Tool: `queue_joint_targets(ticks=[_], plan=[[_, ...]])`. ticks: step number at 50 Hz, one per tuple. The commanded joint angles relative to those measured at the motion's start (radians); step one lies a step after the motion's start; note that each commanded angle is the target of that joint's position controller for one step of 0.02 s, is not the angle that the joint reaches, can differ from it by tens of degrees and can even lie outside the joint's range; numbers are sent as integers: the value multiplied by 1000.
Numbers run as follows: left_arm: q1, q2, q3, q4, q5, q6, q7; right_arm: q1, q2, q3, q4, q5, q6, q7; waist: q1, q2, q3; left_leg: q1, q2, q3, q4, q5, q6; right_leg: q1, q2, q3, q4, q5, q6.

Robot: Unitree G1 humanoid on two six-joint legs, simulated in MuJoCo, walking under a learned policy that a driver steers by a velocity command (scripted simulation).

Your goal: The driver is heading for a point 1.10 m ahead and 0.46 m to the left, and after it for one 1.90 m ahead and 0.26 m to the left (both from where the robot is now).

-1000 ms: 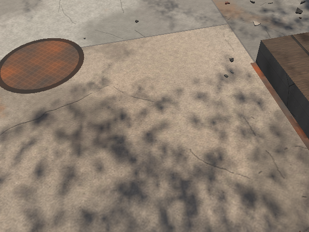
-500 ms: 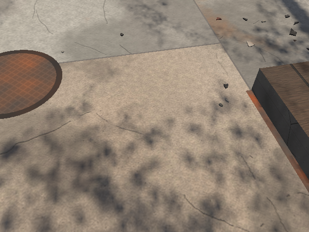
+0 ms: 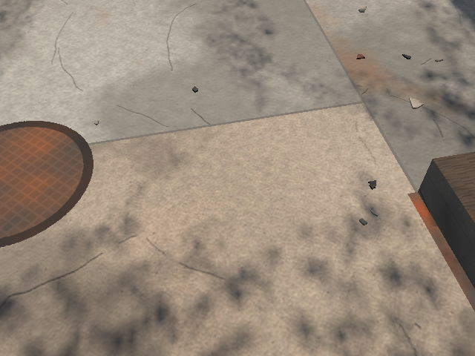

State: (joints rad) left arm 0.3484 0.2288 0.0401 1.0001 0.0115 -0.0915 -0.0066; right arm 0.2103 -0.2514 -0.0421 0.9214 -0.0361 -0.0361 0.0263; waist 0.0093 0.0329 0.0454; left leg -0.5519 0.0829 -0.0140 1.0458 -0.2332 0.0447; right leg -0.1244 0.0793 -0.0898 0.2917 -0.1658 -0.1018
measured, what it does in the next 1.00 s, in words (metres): walks ahead, turning left: left foot, then right foot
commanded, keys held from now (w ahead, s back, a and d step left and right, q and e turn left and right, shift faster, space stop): w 0.10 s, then w+q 0.90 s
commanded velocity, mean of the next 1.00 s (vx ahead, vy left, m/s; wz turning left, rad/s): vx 0.50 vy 0.00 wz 0.40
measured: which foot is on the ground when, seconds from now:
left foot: up 0.00-0.28, down 0.30-0.88, up 0.90-1.00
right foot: down 0.00-0.30, up 0.32-0.84, down 0.86-1.00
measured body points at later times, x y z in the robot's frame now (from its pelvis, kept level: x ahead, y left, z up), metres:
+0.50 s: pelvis +0.27 +0.07 -0.01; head +0.30 +0.08 +0.44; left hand +0.33 +0.33 -0.14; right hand +0.35 -0.19 -0.14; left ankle +0.29 +0.11 -0.75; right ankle +0.27 -0.08 -0.66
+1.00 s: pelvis +0.55 +0.09 -0.01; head +0.58 +0.09 +0.44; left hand +0.58 +0.39 -0.11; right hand +0.70 -0.16 -0.15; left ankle +0.41 +0.14 -0.66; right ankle +0.64 +0.02 -0.75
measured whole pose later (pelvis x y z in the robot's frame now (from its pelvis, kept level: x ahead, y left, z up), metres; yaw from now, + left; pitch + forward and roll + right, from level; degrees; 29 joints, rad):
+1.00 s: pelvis +0.55 +0.09 -0.01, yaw +27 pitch +1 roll -1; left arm 0.14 0.25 0.04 0.78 0.04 -0.07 0.01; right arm 0.33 -0.30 -0.08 0.87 -0.02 -0.03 0.01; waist -0.05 0.04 0.05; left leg -0.37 -0.05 -0.05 1.13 -0.37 0.07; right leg -0.31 0.02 -0.07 0.47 -0.18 -0.04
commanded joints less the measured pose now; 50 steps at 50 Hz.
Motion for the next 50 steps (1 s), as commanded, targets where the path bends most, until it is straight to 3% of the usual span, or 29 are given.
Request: queue_joint_targets(ticks=[1,6,9,11,13,14,15,16,17,18,19,20,21,22,23,26,29,32,37,39,40,42,43,44,45,46,47,48,50], plan=[[34,107,17,-23,-4,-17,2,-26,-39,-4,-53,-1,6,7,-17,-80,28,-89,33,26,-92,108,-28,4,-262,195,-188,216,-116],[106,112,14,10,1,-13,5,-187,-18,13,-102,12,-2,6,28,-93,45,-67,3,76,-344,225,-25,81,-250,127,-182,302,-96],[142,109,14,33,12,-10,14,-240,-27,13,-123,15,-6,5,44,-96,62,-72,-16,81,-412,206,10,173,-289,91,-166,344,-88],[137,113,17,43,17,-7,24,-242,-35,8,-132,13,-10,5,32,-95,68,-55,-35,82,-446,147,44,229,-314,62,-124,426,-74],[106,129,20,42,20,-4,32,-171,-46,-2,-114,8,-17,0,-9,-106,26,62,-88,117,-473,66,86,255,-317,15,9,703,-51],[95,138,23,40,21,1,32,-76,-58,-13,-84,5,-21,-4,-49,-105,-28,169,-128,137,-498,39,110,256,-309,-8,151,823,-40],[82,141,22,32,18,8,33,80,-80,-28,-30,-3,-29,-9,-113,-83,-110,359,-152,134,-555,69,140,191,-280,-47,356,802,-17],[75,124,14,-4,14,7,33,250,-158,-55,6,-21,-33,-18,-170,-6,-216,612,21,-97,-572,6,202,-26,-246,-74,653,508,9],[149,42,2,-40,-9,0,10,273,-253,-81,10,-13,-26,-21,-107,241,-298,870,281,-659,-702,-18,371,-437,-17,-52,1020,-295,59],[50,122,20,-53,12,-6,9,208,-219,-76,8,27,-14,-13,-101,89,-252,840,248,-691,-766,-43,345,-558,-59,130,1083,-306,43],[-35,127,22,-88,4,-19,3,125,-182,-68,-11,30,-11,-15,-79,44,-125,712,226,-535,-771,30,318,-594,-110,133,1052,-204,38],[-64,118,20,-95,4,-28,4,86,-132,-57,-15,25,-14,-14,-51,-34,-68,597,186,-446,-792,162,286,-551,-142,132,982,-139,43],[-73,109,21,-99,15,-19,5,66,-110,-51,-15,28,-18,-18,-22,-48,-36,512,143,-377,-801,260,261,-501,-161,133,926,-125,56],[-60,97,18,-105,28,-1,4,57,-86,-43,-11,32,-22,-22,6,-33,-42,456,107,-322,-814,314,242,-445,-173,135,880,-122,74],[-59,85,17,-112,34,16,2,70,-88,-42,-8,36,-30,-23,15,-23,-49,432,91,-299,-819,349,239,-419,-171,130,848,-129,90],[-123,72,14,-149,38,46,-4,121,-132,-53,-1,39,-39,-27,12,-10,-28,388,54,-264,-850,343,239,-451,-171,101,743,-83,131],[-267,81,14,-207,33,52,-7,184,-130,-53,3,37,-33,-27,-32,4,10,404,34,-277,-871,307,210,-529,-171,91,603,36,157],[-360,81,9,-248,27,51,-12,241,-131,-54,3,35,-27,-28,-71,18,4,468,22,-287,-844,356,180,-554,-152,95,497,129,158],[-490,87,-4,-318,17,39,-16,304,-139,-57,0,20,-20,-39,-114,36,9,579,35,-331,-767,480,177,-558,-107,96,362,128,140],[-480,102,-4,-334,12,29,-15,288,-152,-61,-12,16,-19,-48,-96,48,8,589,47,-359,-727,520,159,-488,-94,111,293,99,121],[-434,115,-1,-327,11,24,-13,257,-163,-65,-22,16,-19,-51,-66,55,0,562,44,-362,-698,555,140,-400,-81,112,251,69,108],[-221,161,20,-268,9,8,4,196,-184,-70,-42,20,-28,-40,33,27,-98,484,-13,-334,-496,699,94,-81,-40,95,164,43,68],[-75,209,35,-246,24,-5,20,186,-162,-65,-58,32,-38,-29,98,-32,-205,372,-73,-292,-281,563,71,154,-153,195,140,-7,28],[38,290,52,-252,49,-2,36,236,-63,-42,-93,57,-43,-28,103,-188,-351,162,-167,-177,5,46,46,406,-435,505,119,-134,-29],[-10,311,63,-248,37,18,31,309,-89,-45,-113,53,-34,-31,31,-355,-398,-24,-222,-108,166,-331,43,428,-547,886,-4,-192,-125],[-97,202,45,-271,28,27,26,277,-137,-51,-77,23,-15,-38,3,-154,-222,-83,-128,-113,232,-238,45,272,-506,772,-13,-307,-114],[-149,125,26,-278,20,26,21,202,-129,-50,-81,13,-11,-25,8,-55,-105,-69,-97,-97,198,-154,38,132,-441,600,-37,-262,-92],[-167,103,18,-271,25,24,20,177,-105,-47,-89,13,-6,-16,-9,-62,-52,-43,-70,-87,156,-117,31,48,-394,476,-67,-154,-66],[-131,104,17,-240,19,7,20,161,-89,-45,-99,-4,17,3,-25,-126,-24,-11,-42,-68,122,-92,17,-21,-342,323,-95,9,-46]])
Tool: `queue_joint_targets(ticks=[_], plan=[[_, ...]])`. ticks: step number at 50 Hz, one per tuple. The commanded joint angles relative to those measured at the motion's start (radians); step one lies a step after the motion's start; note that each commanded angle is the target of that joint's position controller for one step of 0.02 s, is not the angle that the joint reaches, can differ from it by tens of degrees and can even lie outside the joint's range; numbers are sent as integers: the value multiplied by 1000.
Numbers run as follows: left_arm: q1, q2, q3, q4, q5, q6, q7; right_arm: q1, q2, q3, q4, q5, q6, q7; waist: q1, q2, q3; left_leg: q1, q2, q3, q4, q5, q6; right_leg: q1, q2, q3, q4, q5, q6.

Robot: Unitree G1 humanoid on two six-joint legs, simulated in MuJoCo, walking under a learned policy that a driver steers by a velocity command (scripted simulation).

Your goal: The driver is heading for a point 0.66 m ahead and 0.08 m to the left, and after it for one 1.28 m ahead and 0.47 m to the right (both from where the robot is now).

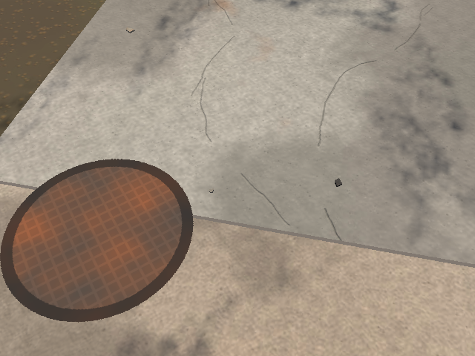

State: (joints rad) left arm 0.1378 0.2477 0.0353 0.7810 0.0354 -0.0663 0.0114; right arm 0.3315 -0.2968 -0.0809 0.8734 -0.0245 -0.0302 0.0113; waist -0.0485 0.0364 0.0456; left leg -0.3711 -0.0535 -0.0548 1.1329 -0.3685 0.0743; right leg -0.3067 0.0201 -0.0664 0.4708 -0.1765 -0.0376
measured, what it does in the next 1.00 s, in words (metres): walks ahead: left foot, then right foot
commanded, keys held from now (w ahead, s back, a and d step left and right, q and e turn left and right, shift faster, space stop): w+q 0.48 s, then w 0.16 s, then w+e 0.20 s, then e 0.16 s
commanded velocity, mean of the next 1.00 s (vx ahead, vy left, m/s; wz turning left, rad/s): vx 0.48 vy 0.00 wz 0.30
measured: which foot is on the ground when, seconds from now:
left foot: up 0.00-0.36, down 0.38-0.94, up 0.96-1.00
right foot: down 0.00-0.38, up 0.40-0.94, down 0.96-1.00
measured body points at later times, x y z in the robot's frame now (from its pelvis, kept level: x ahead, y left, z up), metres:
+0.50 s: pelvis +0.25 +0.07 -0.01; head +0.28 +0.09 +0.44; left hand +0.20 +0.34 -0.15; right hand +0.48 -0.13 -0.11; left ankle +0.28 +0.13 -0.74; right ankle +0.16 -0.09 -0.64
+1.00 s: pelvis +0.52 +0.13 -0.02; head +0.56 +0.14 +0.43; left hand +0.61 +0.41 -0.13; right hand +0.59 -0.12 -0.16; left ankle +0.31 +0.15 -0.67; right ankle +0.63 +0.10 -0.74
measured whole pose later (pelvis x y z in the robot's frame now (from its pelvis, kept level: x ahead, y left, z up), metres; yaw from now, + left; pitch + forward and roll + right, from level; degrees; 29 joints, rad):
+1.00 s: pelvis +0.52 +0.13 -0.02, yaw +15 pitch +1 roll +1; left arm 0.13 0.25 0.03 0.76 0.03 -0.06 -0.03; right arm 0.36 -0.25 -0.03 0.91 -0.01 -0.07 -0.03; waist -0.03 0.00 0.06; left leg -0.10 -0.09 0.04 0.92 -0.49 0.04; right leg -0.46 0.06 -0.07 0.57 -0.12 -0.11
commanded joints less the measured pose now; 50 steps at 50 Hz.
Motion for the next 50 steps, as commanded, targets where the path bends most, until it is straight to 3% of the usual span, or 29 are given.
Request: queue_joint_targets(ticks=[1,4,10,15,17,18,19,20,21,22,23,24,25,27,30,34,38,42,44,46,47,48,49,50], plan=[[102,89,24,-10,-11,-29,-2,29,-39,-5,-61,-15,19,24,31,-135,-34,-194,96,-20,32,58,-15,162,-282,264,-281,92,-113],[138,103,32,9,-19,-47,-9,-64,-29,2,-106,-13,30,41,34,-122,-29,-284,118,-12,-1,136,-28,196,-292,166,-316,188,-130],[193,114,38,42,-17,-43,-11,-269,2,28,-183,-7,22,65,70,-119,15,-277,122,69,-305,345,-37,217,-247,-34,-327,278,-101],[268,158,49,77,-16,-22,1,-378,-13,32,-234,-18,23,73,99,-120,38,-217,92,154,-485,244,16,340,-292,-104,-261,417,-79],[281,186,54,88,-14,-6,7,-343,-28,24,-230,-25,24,64,76,-139,-1,-125,31,193,-521,131,55,389,-299,-146,-120,718,-66],[285,199,56,91,-14,4,9,-267,-43,15,-211,-27,19,57,42,-141,-51,-34,-9,202,-545,91,80,397,-299,-162,17,838,-63],[275,204,54,84,-18,14,10,-116,-66,0,-164,-33,10,47,-26,-111,-138,159,-46,197,-616,121,111,332,-283,-189,228,812,-45],[275,180,46,53,-14,15,8,59,-140,-29,-119,-43,4,28,-95,-16,-256,430,82,0,-662,30,164,124,-259,-194,524,514,-11],[296,64,22,-29,-15,8,-17,29,-256,-54,-137,-23,9,14,-17,231,-325,717,381,-527,-732,20,293,-337,-70,-151,854,-380,53],[165,153,39,-53,-5,1,-17,85,-243,-53,-153,1,20,5,-90,68,-340,712,401,-667,-825,109,307,-443,-45,54,936,-360,52],[103,140,36,-74,-20,-9,-21,45,-212,-46,-127,6,22,-5,-62,26,-201,617,368,-484,-825,243,285,-492,-98,81,903,-240,41],[120,127,28,-63,-22,-18,-19,-1,-158,-32,-122,13,17,-7,-15,-18,-114,474,322,-382,-836,385,252,-435,-131,78,803,-174,38],[141,123,28,-46,-12,-10,-18,-50,-123,-21,-127,14,9,-10,29,-35,-79,378,273,-301,-851,468,219,-367,-151,80,737,-161,42],[208,112,26,-22,11,27,-24,-90,-78,-2,-132,20,-11,-8,80,-13,-88,270,223,-215,-885,554,201,-252,-158,77,676,-153,58],[169,88,23,-30,11,49,-37,-31,-93,-3,-96,22,-35,-2,77,-11,-57,228,193,-165,-945,549,193,-269,-152,53,585,-65,71],[33,87,22,-62,2,49,-42,41,-93,1,-59,22,-42,-1,31,4,-3,301,184,-125,-982,548,144,-372,-154,46,420,95,67],[-68,77,15,-86,-11,42,-48,94,-87,10,-27,12,-53,-6,-8,10,21,394,199,-59,-994,607,106,-398,-125,32,298,183,33],[-146,69,8,-116,-12,34,-58,132,-81,19,11,-4,-54,-23,-26,5,64,485,238,4,-986,697,93,-390,-69,17,182,147,-16],[-92,64,7,-102,-5,26,-56,97,-82,25,17,-7,-54,-35,11,14,47,487,231,64,-882,1024,60,-269,-10,-29,121,90,-48],[87,97,20,-46,0,14,-42,71,-112,20,21,-10,-51,-48,81,47,-56,503,216,84,-627,1320,23,-84,67,-60,93,43,-81],[226,115,30,-5,10,0,-36,41,-130,17,14,1,-49,-51,149,42,-121,441,193,108,-421,1235,7,81,67,-40,-11,155,-103],[352,185,50,22,25,-7,-27,15,-120,23,-23,16,-57,-52,201,-25,-223,233,132,143,-117,847,-18,336,-90,129,6,445,-164],[321,302,78,9,18,-2,-27,155,-14,41,-53,45,-59,-42,94,-296,-365,-170,-86,136,317,-222,-79,668,-444,602,79,1079,-393],[329,258,79,7,-51,6,-32,106,-90,28,-39,4,-49,-42,123,-81,-441,-176,-32,-23,355,-145,-68,623,-399,608,33,1146,-396]])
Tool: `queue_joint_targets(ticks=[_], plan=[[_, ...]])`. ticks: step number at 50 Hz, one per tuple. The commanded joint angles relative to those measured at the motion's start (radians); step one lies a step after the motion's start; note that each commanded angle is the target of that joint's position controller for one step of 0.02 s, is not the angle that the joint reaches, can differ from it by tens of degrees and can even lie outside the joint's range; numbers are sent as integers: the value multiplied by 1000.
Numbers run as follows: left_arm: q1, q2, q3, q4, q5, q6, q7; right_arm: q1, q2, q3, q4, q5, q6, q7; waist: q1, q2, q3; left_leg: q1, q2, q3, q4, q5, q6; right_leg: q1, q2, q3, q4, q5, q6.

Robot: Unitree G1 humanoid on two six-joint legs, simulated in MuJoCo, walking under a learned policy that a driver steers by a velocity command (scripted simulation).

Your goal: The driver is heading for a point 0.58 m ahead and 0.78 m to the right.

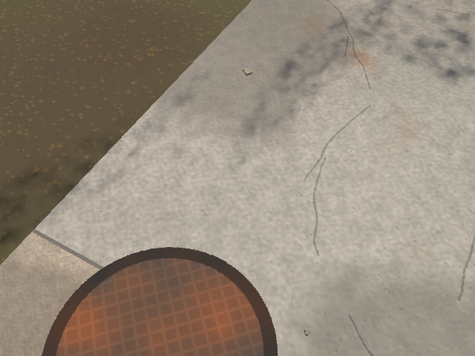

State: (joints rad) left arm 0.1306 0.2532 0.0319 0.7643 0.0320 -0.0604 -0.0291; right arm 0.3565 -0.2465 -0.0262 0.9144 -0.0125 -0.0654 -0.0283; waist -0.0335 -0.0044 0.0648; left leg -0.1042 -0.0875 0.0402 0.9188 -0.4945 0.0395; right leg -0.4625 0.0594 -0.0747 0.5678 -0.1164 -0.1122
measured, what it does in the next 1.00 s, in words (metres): walks ahead, turning right: left foot, then right foot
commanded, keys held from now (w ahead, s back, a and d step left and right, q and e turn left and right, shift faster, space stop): e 1.00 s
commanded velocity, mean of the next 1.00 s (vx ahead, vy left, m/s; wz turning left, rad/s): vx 0.06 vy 0.00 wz -0.55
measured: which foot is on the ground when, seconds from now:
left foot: up 0.00-0.50, down 0.52-1.00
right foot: down 0.00-0.52, up 0.54-0.98, down 1.00-1.00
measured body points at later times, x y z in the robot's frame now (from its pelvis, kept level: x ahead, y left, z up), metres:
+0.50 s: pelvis +0.11 +0.03 +0.02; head +0.14 +0.03 +0.47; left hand +0.27 +0.29 -0.10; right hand +0.19 -0.27 -0.08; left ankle +0.16 +0.14 -0.71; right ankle +0.11 -0.06 -0.72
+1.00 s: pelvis +0.10 +0.03 +0.01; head +0.12 +0.01 +0.46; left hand +0.38 +0.17 -0.09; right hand +0.02 -0.25 -0.11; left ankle +0.17 +0.13 -0.72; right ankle +0.04 -0.03 -0.72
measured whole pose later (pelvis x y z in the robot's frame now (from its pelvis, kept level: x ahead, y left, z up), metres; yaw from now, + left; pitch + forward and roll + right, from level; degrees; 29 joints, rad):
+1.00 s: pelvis +0.10 +0.03 +0.01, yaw -36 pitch +0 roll +0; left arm 0.16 0.29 0.05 0.70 0.01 0.08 -0.04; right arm 0.24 -0.30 -0.05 0.74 -0.02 0.02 -0.01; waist -0.02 0.02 0.07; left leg -0.24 0.09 0.18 0.56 -0.30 0.00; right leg -0.24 0.02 -0.04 0.58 -0.35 -0.01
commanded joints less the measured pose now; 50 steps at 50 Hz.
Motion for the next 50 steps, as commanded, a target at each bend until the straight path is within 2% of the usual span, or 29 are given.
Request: queue_joint_targets(ticks=[1,2,3,4,6,8,14,17,20,22,24,25,26,27,28,29,30,31,32,33,35,38,43,47,49,50], plan=[[240,222,75,6,-50,7,14,11,-128,-22,-108,0,-14,1,82,-50,-312,-489,50,-126,541,58,-36,644,-404,501,-112,958,-292],[176,152,58,-5,-46,19,16,-30,-126,-18,-117,-11,-15,4,62,18,-189,-499,87,-112,465,95,-39,504,-343,432,-171,820,-247],[151,122,49,-9,-46,26,22,-59,-128,-20,-126,-22,-1,8,43,30,-128,-487,106,-109,411,106,-47,411,-296,390,-208,744,-215],[141,110,43,-5,-46,34,27,-41,-118,-18,-133,-30,21,12,15,15,-109,-435,115,-103,353,113,-60,322,-258,349,-238,710,-196],[148,146,52,-1,-32,30,22,-18,-90,-13,-138,-29,55,12,-5,-4,-126,-377,104,-83,274,120,-80,243,-224,309,-243,736,-182],[149,176,62,-6,-25,31,20,-23,-84,-11,-148,-24,67,8,-9,-24,-151,-371,100,-74,211,152,-92,216,-200,296,-238,716,-168],[178,189,76,-26,-24,68,32,-175,-106,-19,-201,-17,93,-1,48,-81,-140,-442,111,-99,47,228,-107,241,-167,408,-253,253,-100],[197,193,83,-32,-16,83,37,-230,-109,-17,-221,-10,91,-6,74,-101,-113,-461,98,-119,-37,192,-103,283,-174,487,-244,127,-101],[196,198,88,-40,-8,93,37,-244,-113,-14,-234,3,78,-12,83,-116,-110,-415,66,-127,-127,130,-86,315,-181,546,-201,211,-108],[178,201,90,-48,-7,96,35,-222,-119,-12,-237,13,67,-16,72,-126,-117,-348,44,-130,-210,94,-68,326,-180,584,-168,321,-102],[135,200,90,-58,-16,100,33,-156,-121,-11,-226,19,55,-20,31,-129,-119,-219,33,-128,-390,140,-49,299,-151,606,-137,334,-61],[100,192,87,-68,-28,101,35,-108,-128,-13,-216,11,46,-26,-2,-111,-113,-108,54,-135,-553,245,-39,240,-114,590,-101,241,-16],[118,142,73,-80,-36,98,36,-107,-185,-25,-218,-5,40,-36,20,9,-120,-4,205,-264,-667,280,-3,145,-38,503,12,-11,43],[191,80,58,-101,-42,94,37,-193,-285,-40,-256,-11,49,-38,88,246,-113,74,461,-537,-687,558,103,-43,132,274,201,-423,100],[197,191,85,-73,-4,100,44,-142,-252,-43,-243,-7,62,-28,53,176,-136,18,508,-532,-619,759,208,-47,97,191,408,-526,115],[189,206,94,-60,-1,103,42,-147,-188,-25,-249,-1,65,-22,66,103,-119,-4,461,-442,-602,813,210,-40,62,195,497,-478,121],[186,195,94,-46,-2,111,36,-188,-150,-16,-255,1,67,-19,80,79,-82,-37,389,-330,-599,792,176,-36,40,190,547,-414,132],[185,188,93,-42,-6,121,26,-217,-142,-13,-267,-5,69,-20,88,112,-82,-29,330,-254,-593,774,141,-43,37,176,586,-362,143],[188,181,89,-42,-11,128,14,-217,-146,-14,-270,-9,69,-24,84,158,-84,-15,305,-203,-582,830,134,-57,37,160,618,-338,157],[176,176,86,-43,-17,133,7,-200,-148,-16,-270,-13,70,-22,71,163,-91,-1,292,-171,-575,857,134,-63,36,146,627,-322,169],[130,166,79,-59,-24,137,0,-157,-155,-24,-262,-13,69,-19,43,158,-98,50,304,-152,-571,854,147,-88,26,132,596,-308,182],[79,151,70,-78,-22,143,-6,-106,-172,-37,-244,-11,66,-17,13,165,-97,105,341,-150,-571,814,169,-103,1,119,506,-315,185],[32,120,51,-106,-26,147,-17,-115,-193,-52,-239,-17,64,0,6,176,-96,41,370,-93,-567,732,168,29,-40,64,303,-332,155],[32,123,47,-124,-34,139,-18,-120,-220,-65,-231,-17,72,13,9,200,-105,-5,386,-58,-517,701,145,151,-33,10,133,-332,115],[81,115,45,-113,-24,125,-12,-139,-227,-69,-227,-1,81,14,52,160,-112,-63,369,-9,-422,613,88,274,-17,-7,-82,-190,87],[107,142,51,-103,-10,112,0,-103,-212,-68,-214,-2,84,16,65,64,-118,-146,336,38,-312,473,26,371,-38,76,-215,-90,72]])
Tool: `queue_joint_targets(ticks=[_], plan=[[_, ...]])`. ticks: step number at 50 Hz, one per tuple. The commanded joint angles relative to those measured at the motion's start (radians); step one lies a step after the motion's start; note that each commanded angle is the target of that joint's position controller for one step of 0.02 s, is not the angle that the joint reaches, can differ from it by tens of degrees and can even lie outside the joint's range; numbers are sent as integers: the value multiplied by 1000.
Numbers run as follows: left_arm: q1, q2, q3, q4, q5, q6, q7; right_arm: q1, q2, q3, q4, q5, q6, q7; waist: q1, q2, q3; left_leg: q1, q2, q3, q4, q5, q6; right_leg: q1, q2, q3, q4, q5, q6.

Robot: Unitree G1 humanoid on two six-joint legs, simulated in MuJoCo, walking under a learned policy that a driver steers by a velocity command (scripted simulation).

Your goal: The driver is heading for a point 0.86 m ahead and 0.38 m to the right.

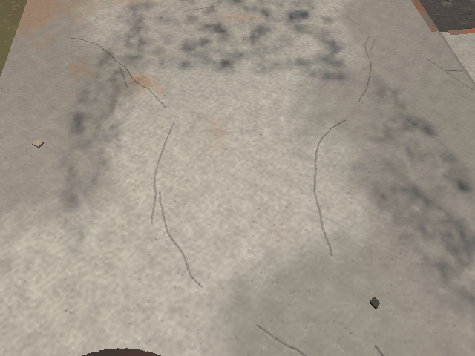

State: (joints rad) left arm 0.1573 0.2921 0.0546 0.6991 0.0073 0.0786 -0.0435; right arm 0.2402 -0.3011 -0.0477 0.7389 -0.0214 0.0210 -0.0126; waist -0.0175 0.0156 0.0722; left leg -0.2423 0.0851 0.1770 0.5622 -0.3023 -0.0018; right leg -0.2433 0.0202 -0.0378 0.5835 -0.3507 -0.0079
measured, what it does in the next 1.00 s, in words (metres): steps on the spot, turning right: left foot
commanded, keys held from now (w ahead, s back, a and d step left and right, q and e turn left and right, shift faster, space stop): e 0.76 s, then no key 0.24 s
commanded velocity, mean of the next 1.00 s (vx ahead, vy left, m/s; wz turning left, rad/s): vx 0.00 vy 0.00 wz -0.54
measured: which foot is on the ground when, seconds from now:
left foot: down 0.00-0.00, up 0.02-0.56, down 0.58-1.00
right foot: down 0.00-0.58, up 0.60-1.00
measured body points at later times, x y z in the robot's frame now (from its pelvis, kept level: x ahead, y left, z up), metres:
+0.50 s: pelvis -0.01 -0.01 +0.01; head +0.03 -0.02 +0.46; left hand +0.16 +0.25 -0.10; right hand +0.06 -0.32 -0.09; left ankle +0.04 +0.11 -0.70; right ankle -0.01 -0.09 -0.73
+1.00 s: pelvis -0.01 +0.01 +0.01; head +0.01 -0.01 +0.45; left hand +0.24 +0.17 -0.11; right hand -0.08 -0.28 -0.11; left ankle +0.05 +0.10 -0.73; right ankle -0.08 -0.07 -0.72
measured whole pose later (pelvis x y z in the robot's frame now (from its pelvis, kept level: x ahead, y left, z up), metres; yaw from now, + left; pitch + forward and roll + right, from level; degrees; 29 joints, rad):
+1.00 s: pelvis -0.01 +0.01 +0.01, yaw -32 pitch -1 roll +0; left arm 0.16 0.29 0.04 0.76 0.01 0.07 -0.02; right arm 0.24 -0.28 -0.03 0.76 -0.02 0.02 -0.01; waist -0.03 0.00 0.08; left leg -0.22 0.03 0.08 0.50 -0.27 0.02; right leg -0.23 0.05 0.03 0.58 -0.37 0.01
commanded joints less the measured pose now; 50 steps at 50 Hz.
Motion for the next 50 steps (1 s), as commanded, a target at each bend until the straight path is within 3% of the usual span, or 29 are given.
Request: queue_joint_targets(ticks=[1,2,3,4,5,7,10,15,19,24,27,28,29,30,31,32,33,34,35,37,41,47,49,50], plan=[[89,213,48,-50,23,-43,27,60,-81,-30,-62,-10,7,6,18,-248,-121,-236,46,-8,314,-181,-9,262,-268,404,-313,338,-86],[145,311,78,-56,8,-45,25,-30,-72,-18,-119,-11,27,-15,77,-285,-95,-357,-83,-113,452,-363,-31,165,-421,579,-284,604,-252],[171,260,70,-37,0,-44,26,-53,-102,-25,-110,-6,38,-20,82,-175,-84,-355,-51,-187,542,-320,-33,163,-378,510,-268,632,-291],[109,204,52,-39,-3,-41,32,-46,-101,-28,-96,8,37,-15,45,-148,-39,-356,-40,-207,552,-232,-30,128,-308,420,-268,589,-269],[43,173,42,-48,0,-37,38,-34,-108,-31,-79,11,28,-11,14,-134,-27,-345,-30,-218,515,-152,-30,116,-233,359,-273,530,-223],[21,150,35,-55,-6,-39,46,-1,-126,-38,-57,-8,24,-2,7,-154,-79,-316,-47,-204,532,-82,-40,152,-177,320,-258,611,-201],[67,167,42,-42,-8,-46,42,-12,-105,-35,-60,-1,31,5,17,-108,-112,-323,-60,-211,510,-59,-50,183,-173,345,-255,584,-202],[119,177,49,-30,2,-45,43,-67,-97,-32,-78,-1,38,-4,47,-134,-86,-345,-75,-230,384,-75,-52,180,-171,444,-268,410,-219],[135,192,56,-28,11,-44,43,-99,-93,-27,-91,4,29,-9,55,-125,-91,-302,-97,-245,303,-97,-39,152,-170,517,-249,384,-230],[109,198,62,-27,14,-40,37,-98,-94,-18,-103,17,14,-17,44,-133,-108,-167,-141,-256,175,-116,-11,100,-145,593,-215,466,-211],[59,191,62,-26,6,-36,35,-28,-89,-12,-89,23,0,-29,-3,-136,-108,5,-157,-258,-47,-47,8,36,-101,621,-189,441,-153],[37,178,58,-27,-4,-36,38,9,-91,-13,-77,17,-8,-38,-32,-120,-102,109,-139,-261,-204,51,15,-27,-61,600,-156,348,-106],[71,126,45,-31,-11,-40,41,0,-154,-24,-82,5,-14,-49,-6,11,-112,201,19,-405,-312,23,47,-123,19,504,-40,96,-44],[137,82,36,-40,-14,-44,46,-72,-239,-36,-119,3,-9,-48,39,206,-113,238,266,-680,-370,56,142,-273,189,272,164,-185,1],[127,179,60,-22,26,-38,52,-62,-227,-38,-111,-3,0,-37,24,133,-90,97,308,-668,-334,150,232,-259,142,203,363,-231,11],[120,188,67,-14,26,-35,47,-78,-162,-20,-114,2,0,-29,43,96,-63,46,272,-604,-321,213,243,-238,110,201,453,-190,14],[129,177,67,5,25,-28,39,-120,-116,-9,-118,6,-2,-24,58,73,-31,14,203,-494,-313,233,218,-231,93,191,518,-129,21],[144,167,66,17,20,-20,27,-148,-103,-5,-127,3,-2,-25,69,99,-35,30,148,-415,-303,254,192,-238,90,173,566,-81,30],[158,160,63,25,14,-15,17,-147,-103,-4,-130,0,-4,-30,64,130,-45,60,125,-367,-289,329,188,-257,89,153,599,-67,43],[122,148,56,19,5,-12,8,-97,-107,-7,-116,-1,-6,-31,34,118,-59,126,122,-318,-266,423,196,-285,77,124,584,-60,64],[50,113,39,0,5,-5,8,2,-124,-19,-72,1,-15,-26,-16,129,-79,230,158,-318,-234,492,223,-294,64,122,446,-92,70],[35,76,8,7,-5,-7,23,-13,-147,-26,-40,-5,-13,1,-12,181,-105,145,159,-283,-176,569,222,-59,51,34,117,-128,26],[78,63,0,29,-4,-17,30,-20,-151,-27,-24,4,-3,7,22,165,-108,111,144,-267,-122,583,194,49,50,10,-97,8,3],[97,65,-5,40,6,-28,36,-13,-144,-24,-12,10,0,8,42,129,-105,55,129,-250,-88,524,146,144,35,28,-279,170,-9]])
Velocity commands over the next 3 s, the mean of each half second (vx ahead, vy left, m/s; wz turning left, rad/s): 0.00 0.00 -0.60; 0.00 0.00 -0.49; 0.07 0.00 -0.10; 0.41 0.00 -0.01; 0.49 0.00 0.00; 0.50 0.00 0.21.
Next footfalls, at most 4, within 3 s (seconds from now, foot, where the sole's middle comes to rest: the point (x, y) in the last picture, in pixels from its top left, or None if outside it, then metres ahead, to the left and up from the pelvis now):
0.58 left None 0.08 0.08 -0.77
1.02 right None -0.01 -0.14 -0.77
1.34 left None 0.06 0.09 -0.77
2.06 left None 0.37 -0.16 -0.77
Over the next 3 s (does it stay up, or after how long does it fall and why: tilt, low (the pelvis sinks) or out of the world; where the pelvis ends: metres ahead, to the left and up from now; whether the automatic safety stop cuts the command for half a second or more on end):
stays up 0.60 -0.43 0.01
